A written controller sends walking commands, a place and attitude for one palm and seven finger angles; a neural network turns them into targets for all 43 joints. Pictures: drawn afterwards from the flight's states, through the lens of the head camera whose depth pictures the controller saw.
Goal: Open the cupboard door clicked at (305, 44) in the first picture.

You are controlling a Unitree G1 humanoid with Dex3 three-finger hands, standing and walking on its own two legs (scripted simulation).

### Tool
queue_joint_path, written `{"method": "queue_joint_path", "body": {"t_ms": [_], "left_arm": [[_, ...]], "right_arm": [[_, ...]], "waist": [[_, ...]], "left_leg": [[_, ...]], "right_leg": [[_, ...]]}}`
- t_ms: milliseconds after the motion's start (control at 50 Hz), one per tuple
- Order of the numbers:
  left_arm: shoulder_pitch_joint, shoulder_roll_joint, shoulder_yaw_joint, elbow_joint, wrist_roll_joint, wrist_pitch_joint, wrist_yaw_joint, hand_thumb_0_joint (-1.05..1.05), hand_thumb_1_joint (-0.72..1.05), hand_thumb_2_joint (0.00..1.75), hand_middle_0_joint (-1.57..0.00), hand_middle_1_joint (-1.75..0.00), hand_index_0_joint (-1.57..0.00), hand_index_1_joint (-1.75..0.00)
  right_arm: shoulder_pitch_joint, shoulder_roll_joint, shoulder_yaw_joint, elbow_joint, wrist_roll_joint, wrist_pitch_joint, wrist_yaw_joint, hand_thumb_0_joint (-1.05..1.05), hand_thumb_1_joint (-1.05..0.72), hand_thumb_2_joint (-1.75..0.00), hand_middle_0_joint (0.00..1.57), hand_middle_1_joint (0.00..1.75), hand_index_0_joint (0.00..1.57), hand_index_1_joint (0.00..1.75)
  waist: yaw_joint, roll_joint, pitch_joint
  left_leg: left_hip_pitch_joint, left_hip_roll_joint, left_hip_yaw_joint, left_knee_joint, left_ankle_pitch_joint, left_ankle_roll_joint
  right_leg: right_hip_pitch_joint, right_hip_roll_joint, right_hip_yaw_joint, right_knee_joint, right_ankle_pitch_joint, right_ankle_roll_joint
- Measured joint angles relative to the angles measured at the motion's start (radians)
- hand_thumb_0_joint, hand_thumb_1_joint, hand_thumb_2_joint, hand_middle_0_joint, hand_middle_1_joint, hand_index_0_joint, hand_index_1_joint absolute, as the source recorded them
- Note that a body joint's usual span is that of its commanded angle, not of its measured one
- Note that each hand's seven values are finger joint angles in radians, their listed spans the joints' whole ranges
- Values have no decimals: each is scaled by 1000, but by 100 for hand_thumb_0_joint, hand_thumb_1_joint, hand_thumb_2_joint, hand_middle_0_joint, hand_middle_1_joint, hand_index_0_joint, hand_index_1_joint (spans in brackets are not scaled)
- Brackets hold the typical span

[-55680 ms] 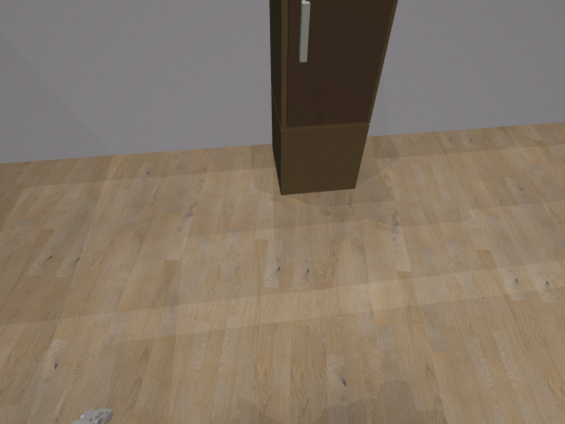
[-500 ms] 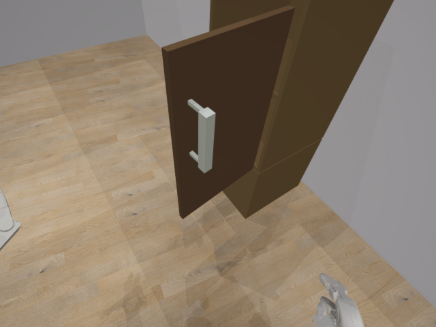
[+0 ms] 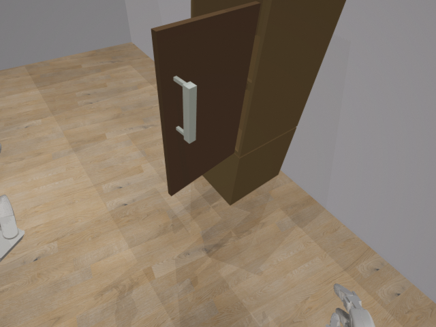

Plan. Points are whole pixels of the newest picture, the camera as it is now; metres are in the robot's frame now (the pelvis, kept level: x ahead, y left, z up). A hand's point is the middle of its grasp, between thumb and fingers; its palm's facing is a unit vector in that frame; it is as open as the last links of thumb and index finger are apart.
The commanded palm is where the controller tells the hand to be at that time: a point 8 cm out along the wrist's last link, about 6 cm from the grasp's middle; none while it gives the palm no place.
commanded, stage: stop stepping back and stand still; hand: left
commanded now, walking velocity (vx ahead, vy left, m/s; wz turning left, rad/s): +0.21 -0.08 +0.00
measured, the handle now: (184, 110) +0.62 +0.12 +0.04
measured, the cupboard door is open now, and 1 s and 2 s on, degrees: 97 97 97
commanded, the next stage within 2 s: let the arm hang, fingers relaxed in 0.54 s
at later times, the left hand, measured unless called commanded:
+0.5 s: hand (0, 259) +0.16 +0.27 +0.16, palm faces +0.47 -0.76 -0.46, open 7.5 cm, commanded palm +0.10 +0.30 +0.18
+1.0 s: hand out of the picture -0.02 +0.18 -0.18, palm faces +0.06 -0.98 -0.18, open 7.0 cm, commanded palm none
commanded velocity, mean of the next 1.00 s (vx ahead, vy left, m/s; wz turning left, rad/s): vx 0.05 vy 0.01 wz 0.00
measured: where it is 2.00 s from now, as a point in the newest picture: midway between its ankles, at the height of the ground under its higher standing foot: outside the picture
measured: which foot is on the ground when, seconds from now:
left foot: down 0.00-1.00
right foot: up 0.00-0.10, down 0.12-1.00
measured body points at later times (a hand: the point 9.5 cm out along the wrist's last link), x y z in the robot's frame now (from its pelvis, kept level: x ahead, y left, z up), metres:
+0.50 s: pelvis -0.03 +0.00 -0.01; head -0.04 +0.01 +0.44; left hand +0.13 +0.31 +0.18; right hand +0.11 -0.25 -0.09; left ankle +0.00 +0.11 -0.74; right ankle -0.04 -0.11 -0.74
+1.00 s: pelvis -0.04 +0.00 +0.00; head -0.01 +0.02 +0.45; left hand -0.02 +0.24 -0.16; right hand +0.02 -0.25 -0.14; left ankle +0.00 +0.11 -0.74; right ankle -0.05 -0.10 -0.74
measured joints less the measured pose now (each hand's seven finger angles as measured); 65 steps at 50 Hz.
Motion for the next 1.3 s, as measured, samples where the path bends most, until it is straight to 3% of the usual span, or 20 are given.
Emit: {"method": "queue_joint_path", "body": {"t_ms": [60,140,180,280,360,380,500,640,680,760,820,900,940,1060,1300], "left_arm": [[-18,-26,-8,28,15,-3,7,2,88,90,-22,-30,-21,-30],[-24,-40,-16,49,16,-3,8,2,89,90,-21,-30,-21,-30],[-39,-49,-31,64,11,1,0,2,89,90,-21,-30,-21,-30],[-56,-59,-63,72,6,0,-12,2,88,90,-21,-30,-21,-30],[-73,-59,-61,74,7,-16,-9,2,88,90,-22,-30,-21,-30],[-77,-57,-57,69,6,-19,-8,2,88,90,-22,-30,-21,-30],[-53,-26,-3,69,6,-26,-7,2,88,90,-21,-30,-21,-30],[-41,-45,-24,60,0,-34,-16,2,89,90,-21,-30,-21,-30],[-105,-37,-98,191,34,-26,-58,1,89,90,-21,-30,-21,-30],[-282,-104,-280,680,57,138,-134,1,89,90,-20,-30,-20,-30],[-341,-169,-365,1013,61,211,-154,1,90,90,-20,-30,-20,-29],[-338,-243,-444,1308,51,232,-164,2,90,90,-20,-30,-20,-29],[-331,-258,-427,1398,39,221,-142,0,95,90,-21,-30,-20,-29],[-300,-218,-427,1568,37,201,-150,0,97,90,-21,-30,-21,-30],[-285,-204,-428,1681,36,191,-144,1,91,90,-20,-30,-20,-29]], "right_arm": [[36,19,11,13,-4,-26,7,1,-91,-90,20,30,20,30],[36,47,35,31,-14,-24,16,1,-90,-90,20,30,20,30],[17,51,37,41,-20,-14,21,1,-90,-90,20,30,20,30],[10,44,28,74,-14,5,30,1,-90,-90,20,30,20,30],[26,15,19,65,-11,-3,18,1,-90,-90,20,30,20,30],[26,6,14,61,-10,-6,14,1,-90,-90,20,30,20,30],[6,14,7,38,-9,-26,8,1,-91,-90,20,30,20,30],[-16,29,23,31,-3,-29,32,1,-91,-90,20,30,20,30],[-31,5,4,77,-5,-39,72,1,-90,-90,20,30,20,30],[-78,-46,-6,178,-19,48,101,0,-91,-90,20,30,20,30],[-92,-40,5,229,-27,85,106,1,-91,-90,20,30,20,30],[-81,-16,14,294,-29,105,104,0,-91,-90,20,30,20,30],[-64,-3,15,335,-26,111,98,0,-91,-90,20,30,20,30],[-17,16,8,450,-21,129,84,0,-91,-90,20,30,20,30],[-5,26,-2,526,-16,124,80,0,-91,-90,20,30,20,30]], "waist": [[-1,16,-22],[4,23,-42],[5,45,-29],[23,45,-41],[5,42,-44],[-1,45,-37],[-3,15,-10],[0,53,9],[12,75,-9],[14,119,-36],[-1,98,-13],[-13,43,36],[-7,24,53],[19,26,77],[19,81,68]], "left_leg": [[7,-1,-14,-41,34,-1],[-26,0,-10,-29,40,-17],[-51,13,-15,22,-6,-26],[-116,30,-14,284,-141,-39],[-28,58,5,124,-124,-24],[-16,59,3,90,-64,-26],[-3,31,37,79,-49,-25],[-22,57,17,75,-43,-39],[-66,51,8,120,-48,-38],[-100,27,2,163,-79,-18],[-80,19,7,149,-72,-17],[-31,20,11,90,-43,-21],[-15,25,5,60,-26,-24],[16,31,-8,-8,14,-26],[58,16,9,-71,48,-17]], "right_leg": [[32,1,-11,31,-58,5],[111,2,-31,-101,-42,-25],[103,14,-38,-102,28,-46],[89,22,-27,-72,23,-61],[82,12,-43,-36,-1,-47],[76,10,-50,-15,-13,-42],[58,-24,-19,29,-33,-17],[76,6,-37,-47,2,-36],[44,0,-45,-18,-8,-33],[-3,-27,-53,66,-54,-17],[9,-35,-48,69,-57,-15],[52,-32,-44,16,-29,-20],[75,-25,-50,-26,-7,-22],[124,-14,-62,-128,49,-25],[143,-28,-46,-152,68,-16]]}}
